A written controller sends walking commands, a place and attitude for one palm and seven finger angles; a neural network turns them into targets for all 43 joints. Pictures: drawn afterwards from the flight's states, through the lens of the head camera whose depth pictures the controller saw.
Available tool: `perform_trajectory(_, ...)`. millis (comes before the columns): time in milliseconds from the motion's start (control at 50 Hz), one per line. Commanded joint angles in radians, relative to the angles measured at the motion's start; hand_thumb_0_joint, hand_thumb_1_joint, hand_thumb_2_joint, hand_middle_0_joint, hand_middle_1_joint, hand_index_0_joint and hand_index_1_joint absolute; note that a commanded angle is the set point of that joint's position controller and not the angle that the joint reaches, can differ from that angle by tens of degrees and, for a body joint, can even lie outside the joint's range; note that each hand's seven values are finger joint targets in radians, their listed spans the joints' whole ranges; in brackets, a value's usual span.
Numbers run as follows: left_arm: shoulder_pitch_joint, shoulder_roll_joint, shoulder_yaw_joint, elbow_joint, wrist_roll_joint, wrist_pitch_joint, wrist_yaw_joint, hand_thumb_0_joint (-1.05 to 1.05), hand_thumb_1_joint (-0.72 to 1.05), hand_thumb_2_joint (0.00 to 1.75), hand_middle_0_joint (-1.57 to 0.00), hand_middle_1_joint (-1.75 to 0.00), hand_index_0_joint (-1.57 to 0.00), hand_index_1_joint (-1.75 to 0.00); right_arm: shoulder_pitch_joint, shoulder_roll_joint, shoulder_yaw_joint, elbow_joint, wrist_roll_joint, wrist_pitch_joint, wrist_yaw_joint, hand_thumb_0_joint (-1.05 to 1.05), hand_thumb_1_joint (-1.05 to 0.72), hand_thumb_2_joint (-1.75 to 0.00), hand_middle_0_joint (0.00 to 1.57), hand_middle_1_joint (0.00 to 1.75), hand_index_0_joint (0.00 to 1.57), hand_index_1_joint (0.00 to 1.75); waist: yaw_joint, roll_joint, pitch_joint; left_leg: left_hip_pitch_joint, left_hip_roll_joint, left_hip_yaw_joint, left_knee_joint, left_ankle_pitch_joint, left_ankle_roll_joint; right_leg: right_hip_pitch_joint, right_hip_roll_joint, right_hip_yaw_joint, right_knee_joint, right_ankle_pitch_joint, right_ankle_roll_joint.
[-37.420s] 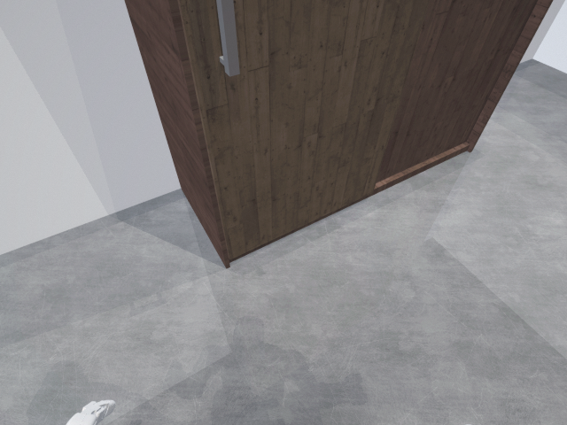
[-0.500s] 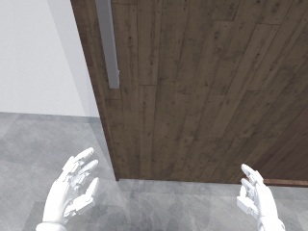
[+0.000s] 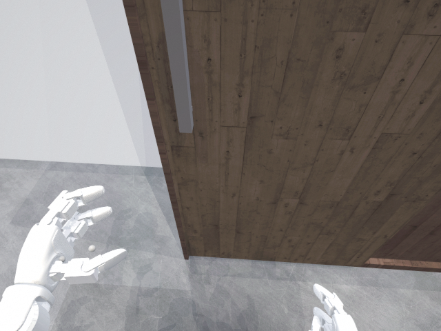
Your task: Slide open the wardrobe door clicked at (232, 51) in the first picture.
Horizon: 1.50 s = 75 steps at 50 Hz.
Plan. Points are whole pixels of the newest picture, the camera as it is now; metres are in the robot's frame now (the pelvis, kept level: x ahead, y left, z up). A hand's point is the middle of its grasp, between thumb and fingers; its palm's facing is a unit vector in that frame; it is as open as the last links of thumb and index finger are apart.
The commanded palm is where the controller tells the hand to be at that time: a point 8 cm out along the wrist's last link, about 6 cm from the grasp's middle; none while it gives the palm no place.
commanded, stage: raise the hand with hooked fingers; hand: left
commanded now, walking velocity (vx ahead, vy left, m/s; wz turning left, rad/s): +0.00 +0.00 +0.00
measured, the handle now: (182, 66) +0.51 +0.11 +0.23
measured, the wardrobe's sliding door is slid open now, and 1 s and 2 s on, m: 0.00 0.00 0.00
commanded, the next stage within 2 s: move the hooked fingers beside the handle in 1.24 s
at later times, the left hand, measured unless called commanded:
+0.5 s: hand (32, 187) +0.25 +0.26 +0.21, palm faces +0.11 -0.99 -0.10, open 13.8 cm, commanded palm +0.21 +0.29 +0.21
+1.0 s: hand (38, 162) +0.26 +0.25 +0.23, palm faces +0.03 -0.99 -0.10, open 14.0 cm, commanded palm +0.23 +0.30 +0.26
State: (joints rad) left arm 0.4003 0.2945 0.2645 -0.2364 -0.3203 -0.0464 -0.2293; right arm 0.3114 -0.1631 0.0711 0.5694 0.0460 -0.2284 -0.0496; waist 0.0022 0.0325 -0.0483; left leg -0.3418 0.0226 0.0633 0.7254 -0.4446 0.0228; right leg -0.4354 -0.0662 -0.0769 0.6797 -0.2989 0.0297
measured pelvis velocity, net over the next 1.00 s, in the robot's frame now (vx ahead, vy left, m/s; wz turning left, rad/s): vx -0.01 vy -0.03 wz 0.02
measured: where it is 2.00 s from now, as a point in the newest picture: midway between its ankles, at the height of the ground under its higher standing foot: outside the picture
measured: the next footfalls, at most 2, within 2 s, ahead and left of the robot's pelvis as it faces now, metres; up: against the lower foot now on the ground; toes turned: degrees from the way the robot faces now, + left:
none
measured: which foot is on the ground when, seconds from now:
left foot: down 0.00-1.00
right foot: down 0.00-1.00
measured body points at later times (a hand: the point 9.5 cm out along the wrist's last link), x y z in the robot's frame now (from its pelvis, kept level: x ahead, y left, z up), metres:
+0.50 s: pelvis +0.00 -0.02 +0.02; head -0.02 -0.04 +0.47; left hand +0.23 +0.31 +0.21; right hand +0.22 -0.23 -0.03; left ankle -0.04 +0.09 -0.72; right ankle +0.03 -0.14 -0.72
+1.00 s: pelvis -0.01 -0.03 +0.02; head -0.03 -0.06 +0.47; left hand +0.26 +0.30 +0.24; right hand +0.19 -0.26 -0.05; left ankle -0.04 +0.09 -0.72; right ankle +0.03 -0.14 -0.72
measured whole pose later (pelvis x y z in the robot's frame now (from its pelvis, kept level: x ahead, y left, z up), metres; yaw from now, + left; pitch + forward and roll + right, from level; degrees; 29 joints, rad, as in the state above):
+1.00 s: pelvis -0.01 -0.03 +0.02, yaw +1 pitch -3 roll +0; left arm -0.16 0.50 0.50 0.06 -0.35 0.29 -0.49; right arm 0.22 -0.30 0.07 0.59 0.10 -0.20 -0.08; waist 0.05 0.07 -0.01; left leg -0.11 0.03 0.04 0.47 -0.31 -0.01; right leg -0.21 -0.04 -0.11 0.47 -0.20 0.00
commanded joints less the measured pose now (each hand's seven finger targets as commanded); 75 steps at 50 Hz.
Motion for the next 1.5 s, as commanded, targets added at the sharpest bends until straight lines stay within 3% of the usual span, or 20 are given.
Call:
perform_trajectory(0, -0.083, 0.098, 0.084, -0.307, -0.012, -0.154, 0.011, 0.0, -0.13, 0.46, -0.27, -0.96, -0.27, -0.96, -0.123, -0.172, -0.071, -0.15, -0.002, -0.12, 0.004, 0.0, -0.9, -0.9, 0.2, 0.3, 0.2, 0.3, 0.047, 0.079, -0.179, 0.041, 0.008, -0.082, -0.157, 0.588, -0.073, 0.194, 0.068, -0.048, -0.046, 0.32, -0.043)
perform_trajectory(80, -0.232, 0.102, 0.013, -0.177, 0.002, -0.083, -0.082, 0.0, -0.22, 0.42, -0.28, -1.02, -0.28, -1.02, -0.12, -0.216, -0.076, -0.114, 0.016, -0.139, -0.024, 0.0, -0.9, -0.9, 0.2, 0.3, 0.2, 0.3, 0.0, 0.061, -0.055, 0.034, 0.004, -0.087, -0.196, 0.367, -0.042, 0.151, 0.063, -0.038, -0.116, 0.197, -0.04)
perform_trajectory(160, -0.353, 0.289, 0.172, -0.15, 0.006, 0.005, -0.107, 0.0, -0.31, 0.38, -0.29, -1.08, -0.29, -1.08, -0.151, -0.23, -0.07, -0.122, 0.021, -0.135, -0.06, 0.0, -0.9, -0.9, 0.2, 0.3, 0.2, 0.3, 0.038, 0.04, -0.087, 0.059, -0.008, -0.098, -0.244, 0.287, -0.017, 0.222, 0.055, -0.024, -0.168, 0.121, -0.043)
perform_trajectory(260, -0.49, 0.368, 0.304, -0.201, -0.061, 0.0, -0.103, 0.0, -0.43, 0.33, -0.29, -1.15, -0.29, -1.15, -0.186, -0.203, -0.047, -0.134, 0.015, -0.128, -0.061, 0.0, -0.9, -0.9, 0.2, 0.3, 0.2, 0.3, 0.076, 0.088, -0.163, 0.133, -0.018, -0.094, -0.268, 0.427, -0.026, 0.34, 0.061, -0.025, -0.184, 0.262, -0.051)
perform_trajectory(360, -0.525, 0.308, 0.253, 0.03, -0.076, 0.093, -0.161, 0.0, -0.5, 0.3, -0.3, -1.2, -0.3, -1.2, -0.187, -0.212, -0.04, -0.105, 0.032, -0.111, -0.055, 0.0, -0.9, -0.9, 0.2, 0.3, 0.2, 0.3, 0.059, 0.064, -0.03, 0.132, -0.014, -0.072, -0.291, 0.424, -0.021, 0.316, 0.062, -0.016, -0.229, 0.321, -0.049)
perform_trajectory(460, -0.661, 0.369, 0.238, 0.098, -0.043, 0.245, -0.213, 0.0, -0.5, 0.3, -0.3, -1.2, -0.3, -1.2, -0.208, -0.228, -0.036, -0.129, 0.047, -0.064, -0.059, 0.0, -0.9, -0.9, 0.2, 0.3, 0.2, 0.3, 0.046, 0.011, -0.02, 0.137, -0.015, -0.065, -0.302, 0.365, -0.005, 0.307, 0.054, 0.004, -0.263, 0.264, -0.039)
perform_trajectory(580, -0.869, 0.544, 0.396, -0.076, -0.057, 0.181, -0.203, 0.0, -0.5, 0.3, -0.3, -1.2, -0.3, -1.2, -0.252, -0.199, -0.02, -0.151, 0.033, -0.064, -0.055, 0.0, -0.9, -0.9, 0.2, 0.3, 0.2, 0.3, 0.066, 0.05, -0.24, 0.221, -0.029, -0.069, -0.307, 0.436, 0.0, 0.431, 0.051, 0.013, -0.263, 0.32, -0.038)
perform_trajectory(640, -0.882, 0.537, 0.405, 0.032, -0.062, 0.171, -0.202, 0.0, -0.5, 0.3, -0.3, -1.2, -0.3, -1.2, -0.245, -0.203, -0.019, -0.125, 0.037, -0.069, -0.058, 0.0, -0.9, -0.9, 0.2, 0.3, 0.2, 0.3, 0.063, 0.081, -0.167, 0.216, -0.028, -0.069, -0.326, 0.417, -0.004, 0.394, 0.053, 0.001, -0.277, 0.311, -0.044)
perform_trajectory(760, -0.871, 0.468, 0.287, 0.316, -0.031, 0.319, -0.251, 0.0, -0.5, 0.3, -0.3, -1.2, -0.3, -1.2, -0.236, -0.239, -0.031, -0.115, 0.06, -0.047, -0.05, 0.0, -0.9, -0.9, 0.2, 0.3, 0.2, 0.3, 0.054, 0.008, -0.033, 0.155, -0.016, -0.068, -0.332, 0.363, -0.005, 0.326, 0.034, 0.018, -0.294, 0.251, -0.044)
perform_trajectory(840, -0.87, 0.481, 0.273, 0.24, -0.036, 0.347, -0.291, 0.0, -0.5, 0.3, -0.3, -1.2, -0.3, -1.2, -0.256, -0.253, -0.036, -0.149, 0.067, -0.029, -0.037, 0.0, -0.9, -0.9, 0.2, 0.3, 0.2, 0.3, 0.051, -0.031, -0.131, 0.177, -0.025, -0.069, -0.316, 0.354, 0.0, 0.336, 0.033, 0.02, -0.272, 0.236, -0.036)
perform_trajectory(920, -0.917, 0.595, 0.417, 0.027, -0.064, 0.244, -0.26, 0.0, -0.5, 0.3, -0.3, -1.2, -0.3, -1.2, -0.272, -0.226, -0.032, -0.176, 0.047, -0.039, -0.034, 0.0, -0.9, -0.9, 0.2, 0.3, 0.2, 0.3, 0.077, 0.003, -0.242, 0.212, -0.032, -0.07, -0.316, 0.388, 0.003, 0.404, 0.04, 0.024, -0.265, 0.245, -0.039)
perform_trajectory(960, -0.904, 0.639, 0.476, -0.022, -0.07, 0.2, -0.22, 0.0, -0.5, 0.3, -0.3, -1.2, -0.3, -1.2, -0.267, -0.219, -0.031, -0.169, 0.04, -0.045, -0.034, 0.0, -0.9, -0.9, 0.2, 0.3, 0.2, 0.3, 0.089, 0.025, -0.219, 0.199, -0.028, -0.067, -0.323, 0.391, 0.0, 0.419, 0.043, 0.023, -0.276, 0.233, -0.043)
perform_trajectory(1040, -0.91, 0.544, 0.402, 0.085, -0.04, 0.224, -0.18, 0.0, -0.5, 0.3, -0.3, -1.2, -0.3, -1.2, -0.248, -0.219, -0.029, -0.138, 0.047, -0.051, -0.044, 0.0, -0.9, -0.9, 0.2, 0.3, 0.2, 0.3, 0.064, 0.153, -0.078, 0.193, -0.022, -0.055, -0.357, 0.334, -0.009, 0.319, 0.047, 0.005, -0.293, 0.189, -0.051)
perform_trajectory(1100, -0.946, 0.486, 0.302, 0.156, -0.016, 0.295, -0.192, 0.0, -0.5, 0.3, -0.3, -1.2, -0.3, -1.2, -0.243, -0.23, -0.028, -0.13, 0.058, -0.048, -0.052, 0.0, -0.9, -0.9, 0.2, 0.3, 0.2, 0.3, 0.046, 0.152, -0.032, 0.188, -0.02, -0.057, -0.366, 0.302, -0.01, 0.294, 0.044, 0.008, -0.305, 0.16, -0.048)
perform_trajectory(1160, -0.943, 0.451, 0.235, 0.183, -0.01, 0.335, -0.222, 0.0, -0.5, 0.3, -0.3, -1.2, -0.3, -1.2, -0.234, -0.238, -0.028, -0.138, 0.062, -0.048, -0.056, 0.0, -0.9, -0.9, 0.2, 0.3, 0.2, 0.3, 0.037, 0.037, -0.052, 0.197, -0.018, -0.07, -0.359, 0.294, -0.002, 0.296, 0.05, 0.008, -0.307, 0.148, -0.043)
perform_trajectory(1240, -0.95, 0.531, 0.324, 0.091, -0.025, 0.296, -0.246, 0.0, -0.5, 0.3, -0.3, -1.2, -0.3, -1.2, -0.25, -0.235, -0.029, -0.154, 0.052, -0.048, -0.052, 0.0, -0.9, -0.9, 0.2, 0.3, 0.2, 0.3, 0.052, 0.006, -0.18, 0.236, -0.027, -0.08, -0.342, 0.352, 0.002, 0.353, 0.052, 0.002, -0.28, 0.213, -0.041)
perform_trajectory(1320, -0.912, 0.572, 0.407, 0.077, -0.051, 0.245, -0.23, 0.0, -0.5, 0.3, -0.3, -1.2, -0.3, -1.2, -0.252, -0.221, -0.021, -0.152, 0.042, -0.048, -0.042, 0.0, -0.9, -0.9, 0.2, 0.3, 0.2, 0.3, 0.072, 0.029, -0.172, 0.221, -0.029, -0.08, -0.351, 0.389, -0.004, 0.371, 0.058, -0.006, -0.278, 0.258, -0.046)
perform_trajectory(1360, -0.904, 0.56, 0.397, 0.145, -0.045, 0.252, -0.223, 0.0, -0.5, 0.3, -0.3, -1.2, -0.3, -1.2, -0.242, -0.225, -0.025, -0.131, 0.045, -0.042, -0.039, 0.0, -0.9, -0.9, 0.2, 0.3, 0.2, 0.3, 0.069, 0.035, -0.11, 0.204, -0.023, -0.07, -0.354, 0.379, -0.006, 0.343, 0.06, -0.005, -0.294, 0.246, -0.047)
perform_trajectory(1420, -0.994, 0.449, 0.262, 0.181, -0.024, 0.289, -0.213, 0.0, -0.5, 0.3, -0.3, -1.2, -0.3, -1.2, -0.245, -0.225, -0.022, -0.125, 0.054, -0.043, -0.046, 0.0, -0.9, -0.9, 0.2, 0.3, 0.2, 0.3, 0.039, 0.095, -0.053, 0.209, -0.021, -0.07, -0.365, 0.341, -0.013, 0.281, 0.053, -0.008, -0.293, 0.211, -0.047)
perform_trajectory(1480, -1.034, 0.432, 0.21, 0.171, -0.002, 0.314, -0.209, 0.0, -0.5, 0.3, -0.3, -1.2, -0.3, -1.2, -0.236, -0.227, -0.026, -0.13, 0.055, -0.044, -0.051, 0.0, -0.9, -0.9, 0.2, 0.3, 0.2, 0.3, 0.032, 0.076, -0.085, 0.225, -0.021, -0.072, -0.362, 0.34, -0.007, 0.29, 0.051, -0.002, -0.296, 0.21, -0.045)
